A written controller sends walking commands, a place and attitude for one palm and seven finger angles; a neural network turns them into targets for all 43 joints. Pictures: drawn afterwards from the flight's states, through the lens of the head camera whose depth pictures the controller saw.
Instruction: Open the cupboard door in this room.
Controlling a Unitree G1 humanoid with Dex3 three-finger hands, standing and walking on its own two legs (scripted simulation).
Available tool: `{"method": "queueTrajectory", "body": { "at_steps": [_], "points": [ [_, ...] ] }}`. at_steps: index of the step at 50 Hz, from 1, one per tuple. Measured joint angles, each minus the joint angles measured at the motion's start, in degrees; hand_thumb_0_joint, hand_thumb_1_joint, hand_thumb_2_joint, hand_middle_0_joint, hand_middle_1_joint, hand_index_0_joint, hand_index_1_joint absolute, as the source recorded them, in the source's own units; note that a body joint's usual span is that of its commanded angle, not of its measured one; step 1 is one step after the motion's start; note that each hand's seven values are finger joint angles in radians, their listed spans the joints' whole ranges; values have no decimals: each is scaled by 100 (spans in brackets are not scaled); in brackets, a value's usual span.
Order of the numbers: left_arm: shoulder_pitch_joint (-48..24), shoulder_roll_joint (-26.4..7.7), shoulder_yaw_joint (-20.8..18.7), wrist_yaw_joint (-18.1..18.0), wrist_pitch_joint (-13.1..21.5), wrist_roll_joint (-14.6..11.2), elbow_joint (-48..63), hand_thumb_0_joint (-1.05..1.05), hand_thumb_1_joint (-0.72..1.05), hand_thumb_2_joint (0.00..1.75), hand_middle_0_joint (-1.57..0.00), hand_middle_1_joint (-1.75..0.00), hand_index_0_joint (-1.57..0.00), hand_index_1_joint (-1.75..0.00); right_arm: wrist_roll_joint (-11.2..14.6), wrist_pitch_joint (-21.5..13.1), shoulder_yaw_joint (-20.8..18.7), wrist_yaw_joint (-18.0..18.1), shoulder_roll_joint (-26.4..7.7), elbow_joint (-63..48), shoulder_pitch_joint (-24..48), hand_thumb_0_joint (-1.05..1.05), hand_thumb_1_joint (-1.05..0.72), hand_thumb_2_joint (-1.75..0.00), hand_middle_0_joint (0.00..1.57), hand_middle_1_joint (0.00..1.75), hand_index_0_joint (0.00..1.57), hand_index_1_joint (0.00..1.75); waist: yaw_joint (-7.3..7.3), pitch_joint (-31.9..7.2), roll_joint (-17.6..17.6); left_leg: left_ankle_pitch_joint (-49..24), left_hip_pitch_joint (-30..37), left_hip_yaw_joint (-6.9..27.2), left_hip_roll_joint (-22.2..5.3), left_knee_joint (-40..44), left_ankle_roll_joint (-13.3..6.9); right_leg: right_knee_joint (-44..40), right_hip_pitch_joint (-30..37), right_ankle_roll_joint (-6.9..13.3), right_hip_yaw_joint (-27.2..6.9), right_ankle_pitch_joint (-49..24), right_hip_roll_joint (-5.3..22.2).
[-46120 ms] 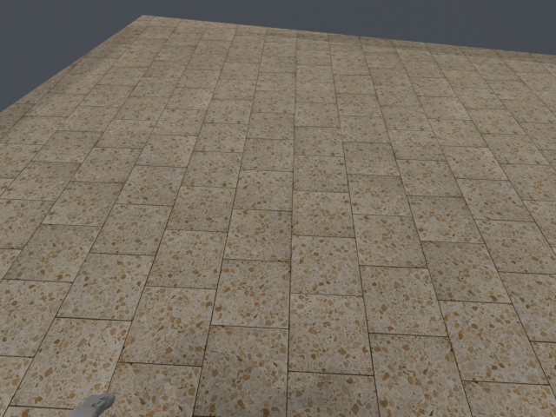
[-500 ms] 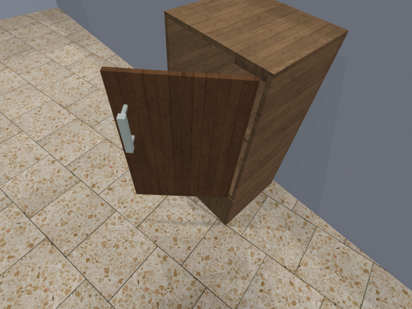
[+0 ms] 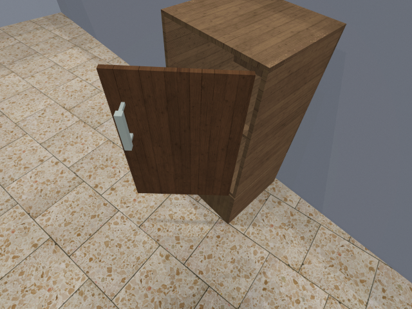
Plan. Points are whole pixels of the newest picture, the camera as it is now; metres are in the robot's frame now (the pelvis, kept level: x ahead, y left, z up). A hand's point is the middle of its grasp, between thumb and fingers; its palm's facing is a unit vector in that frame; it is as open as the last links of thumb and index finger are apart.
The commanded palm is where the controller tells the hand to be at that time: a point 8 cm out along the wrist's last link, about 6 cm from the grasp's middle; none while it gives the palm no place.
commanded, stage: come to a stop and stand still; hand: left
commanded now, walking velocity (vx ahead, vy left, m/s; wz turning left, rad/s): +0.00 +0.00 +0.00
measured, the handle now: (125, 126) +0.57 +0.27 -0.04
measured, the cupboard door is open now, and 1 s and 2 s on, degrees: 46 46 46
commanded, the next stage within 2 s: look again from close up in 1.26 s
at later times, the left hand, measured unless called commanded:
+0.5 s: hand out of the picture -0.07 +0.20 -0.17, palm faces +0.04 -0.97 -0.23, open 7.4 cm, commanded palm none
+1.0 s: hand out of the picture -0.01 +0.16 -0.16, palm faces +0.03 -0.98 -0.20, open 7.3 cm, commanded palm none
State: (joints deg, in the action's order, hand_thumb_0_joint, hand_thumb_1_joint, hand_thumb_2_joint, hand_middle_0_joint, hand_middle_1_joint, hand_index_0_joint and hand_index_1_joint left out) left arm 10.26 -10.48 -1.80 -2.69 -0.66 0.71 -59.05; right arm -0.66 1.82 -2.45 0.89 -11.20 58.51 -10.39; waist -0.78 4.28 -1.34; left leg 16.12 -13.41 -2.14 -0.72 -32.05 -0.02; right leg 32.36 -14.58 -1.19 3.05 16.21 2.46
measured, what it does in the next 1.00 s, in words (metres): stands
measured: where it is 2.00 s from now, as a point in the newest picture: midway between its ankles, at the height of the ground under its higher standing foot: outside the picture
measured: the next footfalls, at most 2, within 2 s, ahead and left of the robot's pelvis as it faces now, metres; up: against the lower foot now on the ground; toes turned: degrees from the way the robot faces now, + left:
none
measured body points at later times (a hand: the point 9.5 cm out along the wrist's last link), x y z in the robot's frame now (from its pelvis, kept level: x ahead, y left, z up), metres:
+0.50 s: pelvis -0.04 +0.02 +0.00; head -0.05 +0.01 +0.45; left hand -0.07 +0.25 -0.15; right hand +0.00 -0.22 -0.15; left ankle +0.00 +0.11 -0.73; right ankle +0.01 -0.12 -0.73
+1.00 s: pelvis -0.02 -0.01 +0.01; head -0.02 -0.02 +0.46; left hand -0.01 +0.21 -0.15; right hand -0.03 -0.22 -0.16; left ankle +0.00 +0.11 -0.73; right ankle +0.01 -0.13 -0.73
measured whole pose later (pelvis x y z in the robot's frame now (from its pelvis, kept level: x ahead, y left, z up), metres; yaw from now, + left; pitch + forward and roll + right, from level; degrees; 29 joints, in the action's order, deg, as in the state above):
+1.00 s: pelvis -0.02 -0.01 +0.01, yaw +1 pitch -1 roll +1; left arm 16.5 -8.8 0.2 -1.9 0.8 0.8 -61.8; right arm -0.9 -0.5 0.2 0.9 -7.7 63.0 -18.2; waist 0.5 0.8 0.1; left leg 12.2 -13.0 -1.8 -0.3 -26.2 0.2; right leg 27.9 -14.8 0.3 -0.6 12.1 0.2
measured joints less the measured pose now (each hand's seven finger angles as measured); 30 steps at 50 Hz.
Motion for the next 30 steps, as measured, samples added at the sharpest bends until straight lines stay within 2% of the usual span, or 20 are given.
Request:
{"method": "queueTrajectory", "body": {
  "at_steps": [6, 12, 19, 30],
  "points": [
    [380, -51, 98, 14, -115, 73, 47, 1, 91, 90, -20, -30, -20, -30, -43, -116, 70, 18, 46, -491, -116, 1, -91, -90, 19, 30, 20, 30, 11, -226, 159, 207, -44, -169, 118, -289, -234, 187, -52, -3, -173, -1, 113],
    [632, -136, 118, 89, -145, 112, 170, 1, 91, 90, -20, -30, -20, -30, -53, -86, 128, -37, 142, -621, -207, 0, -93, -90, 20, 30, 20, 30, -38, -344, 239, -42, -79, -243, 233, -61, -314, 85, -152, 21, -285, -167, 188],
    [927, -87, 140, 129, -85, 115, 139, 1, 91, 90, -20, -30, -20, -29, -79, -47, 131, -84, 12, -468, -405, 0, -93, -90, 20, 30, 20, 30, -41, -373, 264, -313, -199, -131, 312, 185, -309, -87, -252, -9, -401, -315, 122],
    [1126, 178, 230, 160, -2, 71, -163, 1, 91, 90, -20, -30, -20, -30, -55, -105, 149, -49, 14, -7, -767, 1, -91, -90, 20, 30, 20, 30, 37, -386, 181, -449, -221, -58, 244, 381, -192, -239, -287, -2, -465, -467, -25]
  ]
}}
